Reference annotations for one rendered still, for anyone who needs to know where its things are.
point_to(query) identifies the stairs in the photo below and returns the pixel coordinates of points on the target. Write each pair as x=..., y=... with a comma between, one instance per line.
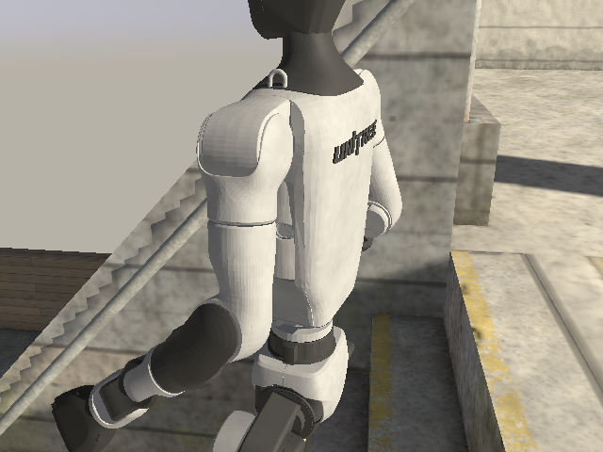
x=425, y=391

